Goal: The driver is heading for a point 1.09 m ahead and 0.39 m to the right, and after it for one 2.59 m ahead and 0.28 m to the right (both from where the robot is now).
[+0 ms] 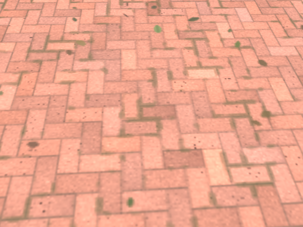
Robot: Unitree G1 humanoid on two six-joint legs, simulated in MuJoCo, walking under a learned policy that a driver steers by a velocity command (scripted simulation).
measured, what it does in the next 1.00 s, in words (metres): walks ahead, turning right: right foot, then left foot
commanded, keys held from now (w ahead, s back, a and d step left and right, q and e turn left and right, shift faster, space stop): w+e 0.32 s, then w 0.68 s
